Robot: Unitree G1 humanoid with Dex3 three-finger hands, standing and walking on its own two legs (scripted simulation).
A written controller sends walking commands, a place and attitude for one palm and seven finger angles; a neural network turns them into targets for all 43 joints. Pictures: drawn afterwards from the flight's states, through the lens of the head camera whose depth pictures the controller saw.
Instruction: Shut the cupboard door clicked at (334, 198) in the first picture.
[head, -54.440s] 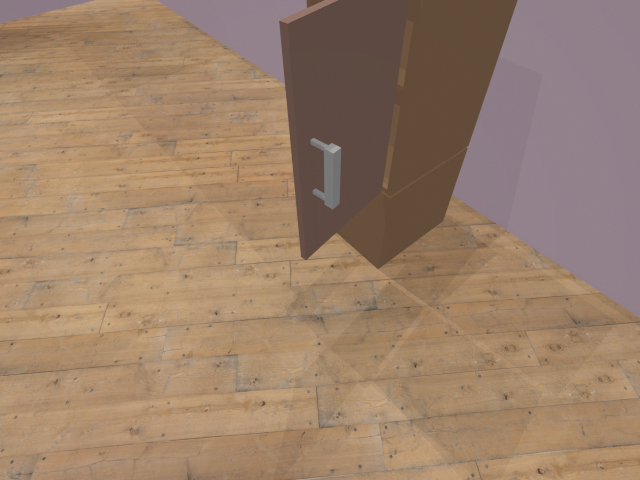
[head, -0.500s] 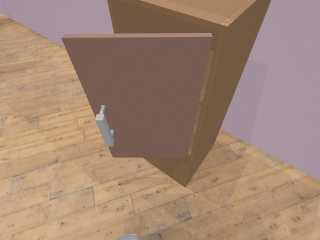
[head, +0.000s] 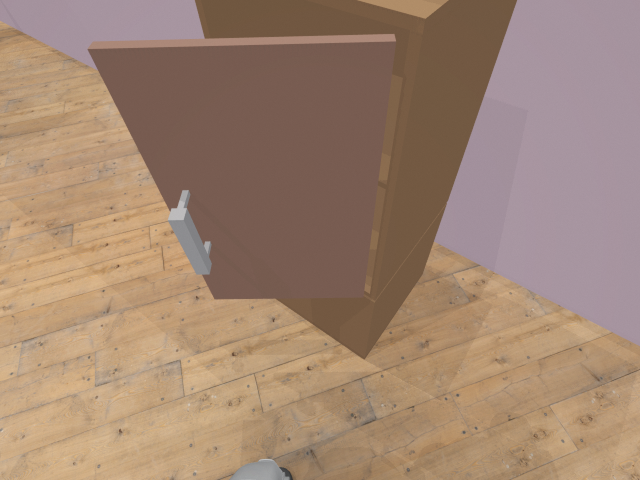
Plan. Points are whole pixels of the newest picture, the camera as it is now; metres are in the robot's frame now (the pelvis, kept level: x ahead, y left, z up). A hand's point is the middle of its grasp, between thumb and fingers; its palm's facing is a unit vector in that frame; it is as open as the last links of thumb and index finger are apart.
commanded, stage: come to a stop and stand still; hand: left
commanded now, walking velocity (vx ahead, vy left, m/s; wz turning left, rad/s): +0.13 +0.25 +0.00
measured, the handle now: (194, 233) +0.49 +0.25 -0.05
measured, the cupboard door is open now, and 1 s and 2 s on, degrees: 37 37 37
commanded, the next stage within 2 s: look again from close up in 0.82 s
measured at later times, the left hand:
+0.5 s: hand out of the picture +0.02 +0.25 -0.17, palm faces +0.02 -0.96 -0.28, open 7.3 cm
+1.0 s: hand out of the picture +0.01 +0.23 -0.16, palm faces -0.04 -0.97 -0.23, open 7.4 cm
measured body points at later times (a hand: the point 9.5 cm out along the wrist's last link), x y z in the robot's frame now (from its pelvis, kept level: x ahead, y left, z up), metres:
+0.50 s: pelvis +0.00 +0.05 +0.00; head +0.03 +0.04 +0.45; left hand +0.02 +0.30 -0.15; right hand +0.07 -0.18 -0.15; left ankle +0.00 +0.13 -0.73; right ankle -0.04 -0.13 -0.72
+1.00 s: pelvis -0.01 +0.04 +0.01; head +0.02 +0.04 +0.46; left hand +0.01 +0.28 -0.14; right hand +0.02 -0.20 -0.14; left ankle +0.00 +0.13 -0.73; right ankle -0.04 -0.13 -0.73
